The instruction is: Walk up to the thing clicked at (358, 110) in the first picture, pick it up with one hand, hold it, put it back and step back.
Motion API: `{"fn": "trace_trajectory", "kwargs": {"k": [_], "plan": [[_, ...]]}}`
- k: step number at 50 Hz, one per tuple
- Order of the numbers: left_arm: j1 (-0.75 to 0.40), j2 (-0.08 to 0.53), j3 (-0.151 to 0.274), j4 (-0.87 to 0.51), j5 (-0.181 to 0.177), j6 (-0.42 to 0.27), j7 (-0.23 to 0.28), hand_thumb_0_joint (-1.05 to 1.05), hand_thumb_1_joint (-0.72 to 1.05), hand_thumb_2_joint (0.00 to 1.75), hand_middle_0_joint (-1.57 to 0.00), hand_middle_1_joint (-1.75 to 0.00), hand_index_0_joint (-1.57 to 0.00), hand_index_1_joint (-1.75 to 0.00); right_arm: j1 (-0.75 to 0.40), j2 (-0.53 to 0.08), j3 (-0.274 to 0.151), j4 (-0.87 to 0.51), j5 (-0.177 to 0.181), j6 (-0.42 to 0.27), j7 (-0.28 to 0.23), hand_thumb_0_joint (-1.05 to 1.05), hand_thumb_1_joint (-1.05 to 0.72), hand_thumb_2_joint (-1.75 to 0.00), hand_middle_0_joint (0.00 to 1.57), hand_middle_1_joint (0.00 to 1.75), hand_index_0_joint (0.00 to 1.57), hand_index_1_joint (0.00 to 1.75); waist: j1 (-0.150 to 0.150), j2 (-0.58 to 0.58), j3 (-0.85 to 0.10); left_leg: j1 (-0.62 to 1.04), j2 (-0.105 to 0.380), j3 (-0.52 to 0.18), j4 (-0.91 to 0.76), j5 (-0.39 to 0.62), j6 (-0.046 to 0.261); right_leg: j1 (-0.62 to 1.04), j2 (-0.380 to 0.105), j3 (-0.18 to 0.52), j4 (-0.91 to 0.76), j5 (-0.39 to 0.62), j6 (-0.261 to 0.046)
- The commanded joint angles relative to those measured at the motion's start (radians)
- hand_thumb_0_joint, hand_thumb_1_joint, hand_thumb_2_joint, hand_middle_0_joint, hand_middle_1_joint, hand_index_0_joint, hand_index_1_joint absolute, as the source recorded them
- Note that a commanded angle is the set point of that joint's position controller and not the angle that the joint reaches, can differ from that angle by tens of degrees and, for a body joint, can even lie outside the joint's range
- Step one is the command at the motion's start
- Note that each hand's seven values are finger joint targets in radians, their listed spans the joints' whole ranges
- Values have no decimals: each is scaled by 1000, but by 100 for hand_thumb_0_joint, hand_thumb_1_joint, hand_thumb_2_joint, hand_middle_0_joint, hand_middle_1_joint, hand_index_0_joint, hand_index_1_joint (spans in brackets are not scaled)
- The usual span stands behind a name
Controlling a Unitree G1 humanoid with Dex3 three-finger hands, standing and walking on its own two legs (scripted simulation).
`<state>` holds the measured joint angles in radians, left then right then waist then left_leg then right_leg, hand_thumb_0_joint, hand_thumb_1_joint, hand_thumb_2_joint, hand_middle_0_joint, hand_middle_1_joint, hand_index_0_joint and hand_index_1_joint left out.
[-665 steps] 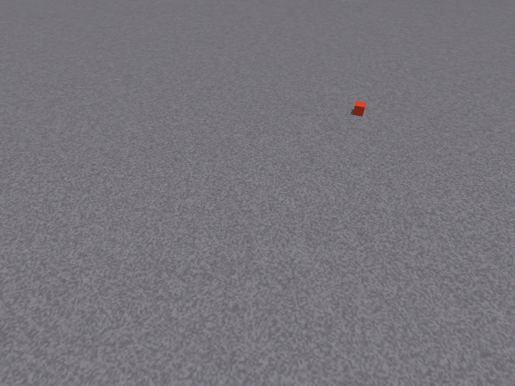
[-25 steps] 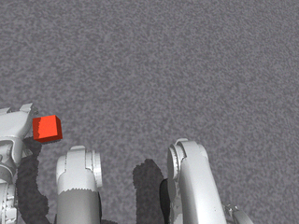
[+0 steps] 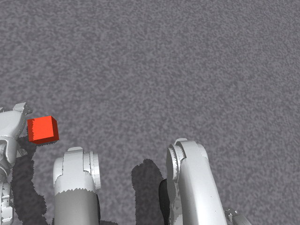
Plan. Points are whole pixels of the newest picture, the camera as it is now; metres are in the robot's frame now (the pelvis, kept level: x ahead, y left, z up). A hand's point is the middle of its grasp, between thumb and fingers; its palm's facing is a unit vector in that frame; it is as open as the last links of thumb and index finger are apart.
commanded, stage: rise first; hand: left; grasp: from above
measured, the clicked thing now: (44, 130) +0.41 +0.30 -0.28
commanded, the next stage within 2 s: approach in 0.86 s
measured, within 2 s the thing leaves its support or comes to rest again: neither
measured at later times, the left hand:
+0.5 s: hand (15, 136) +0.36 +0.33 -0.16, palm faces -0.43 -0.14 -0.89, open 12.5 cm
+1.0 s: hand (17, 136) +0.37 +0.33 -0.17, palm faces -0.44 -0.14 -0.89, open 12.5 cm
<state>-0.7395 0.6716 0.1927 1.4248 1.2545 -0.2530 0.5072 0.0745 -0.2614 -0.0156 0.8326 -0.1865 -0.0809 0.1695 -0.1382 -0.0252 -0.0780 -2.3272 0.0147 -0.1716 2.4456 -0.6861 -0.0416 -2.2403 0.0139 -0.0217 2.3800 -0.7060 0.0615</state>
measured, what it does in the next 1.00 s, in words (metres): stands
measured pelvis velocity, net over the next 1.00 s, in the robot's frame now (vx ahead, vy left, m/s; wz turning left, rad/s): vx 0.00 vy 0.00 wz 0.00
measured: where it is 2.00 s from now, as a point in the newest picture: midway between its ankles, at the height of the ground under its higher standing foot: outside the picture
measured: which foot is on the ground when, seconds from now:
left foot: down 0.00-1.00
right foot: down 0.00-1.00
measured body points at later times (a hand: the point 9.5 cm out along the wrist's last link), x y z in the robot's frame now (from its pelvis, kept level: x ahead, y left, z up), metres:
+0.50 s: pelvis +0.00 +0.00 +0.01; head +0.21 +0.07 +0.40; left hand +0.38 +0.33 -0.11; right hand +0.11 -0.27 -0.11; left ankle +0.08 +0.14 -0.28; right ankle +0.10 -0.14 -0.28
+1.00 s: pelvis +0.00 +0.00 +0.00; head +0.21 +0.07 +0.40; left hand +0.39 +0.33 -0.12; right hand +0.10 -0.27 -0.11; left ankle +0.08 +0.14 -0.28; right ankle +0.10 -0.14 -0.28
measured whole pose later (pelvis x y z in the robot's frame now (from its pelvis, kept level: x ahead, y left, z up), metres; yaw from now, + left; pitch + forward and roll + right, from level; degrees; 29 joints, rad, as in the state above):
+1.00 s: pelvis +0.00 +0.00 +0.00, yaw +0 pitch +32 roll -7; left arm -0.75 0.66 0.18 1.45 1.26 -0.24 0.51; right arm 0.08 -0.27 -0.01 0.83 -0.18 -0.11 0.19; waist -0.15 -0.02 -0.09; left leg -2.32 0.01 -0.17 2.43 -0.68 -0.04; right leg -2.23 0.01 -0.02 2.36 -0.70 0.06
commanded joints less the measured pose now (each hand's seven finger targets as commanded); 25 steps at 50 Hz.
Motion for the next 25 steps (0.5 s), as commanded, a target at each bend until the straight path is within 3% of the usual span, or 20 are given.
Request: {"fn": "trace_trajectory", "kwargs": {"k": [1,3,6,9,11,15,17,19,22,25], "plan": [[-236,253,19,-132,-26,1,28,0,-27,78,-36,-72,-34,-74,159,-241,-76,-28,4,-15,-10,0,-90,-90,20,30,20,30,2,219,-607,501,-18,146,-258,127,62,263,21,-125,-254,178,-87],[-218,293,49,-184,-25,-1,30,0,-26,77,-36,-71,-35,-73,153,-242,-78,-29,9,-12,-11,0,-90,-90,20,30,20,30,37,256,-655,526,-20,153,-268,147,58,289,20,-120,-253,190,-88],[-209,234,9,-164,-24,5,25,0,-28,79,-35,-72,-33,-74,152,-231,-79,-34,14,-8,-9,0,-90,-90,20,30,20,30,18,237,-634,514,-19,151,-270,140,58,284,23,-122,-261,192,-91],[-229,241,16,-161,-27,9,22,0,-27,78,-35,-73,-34,-75,159,-237,-80,-36,15,-9,-10,0,-90,-90,20,30,20,30,10,231,-628,509,-19,148,-269,148,61,281,20,-121,-260,201,-88],[-219,248,17,-155,-23,12,21,0,-27,78,-36,-73,-34,-75,155,-238,-82,-35,21,-9,-9,0,-90,-90,20,30,20,30,23,230,-628,516,-19,148,-279,139,59,278,21,-123,-264,188,-90],[-220,216,-2,-130,-24,13,16,0,-28,79,-35,-73,-33,-75,153,-236,-82,-35,23,-12,-9,0,-90,-90,20,30,20,30,13,231,-611,534,-18,142,-288,134,56,256,20,-131,-256,180,-92],[-247,243,9,-160,-24,12,18,0,-26,77,-36,-73,-35,-75,156,-242,-82,-39,23,-14,-8,0,-90,-90,20,30,20,30,8,220,-626,522,-18,145,-281,134,60,273,21,-123,-268,189,-91],[-233,244,13,-165,-24,12,17,0,-26,76,-37,-72,-36,-74,156,-237,-79,-39,26,-14,-8,0,-90,-90,20,30,20,30,22,236,-625,519,-20,152,-283,145,59,289,19,-119,-268,195,-88],[-223,237,10,-144,-26,16,14,0,-26,77,-37,-73,-35,-75,159,-238,-78,-40,24,-15,-5,0,-90,-90,20,30,20,30,12,208,-626,514,-18,150,-278,148,62,302,22,-120,-277,202,-88],[-224,248,11,-132,-25,10,12,0,-25,75,-37,-73,-36,-74,146,-238,-75,-41,25,-15,-7,0,-90,-90,20,30,20,30,22,208,-600,483,-21,152,-286,104,62,284,21,-119,-279,152,-91]]}}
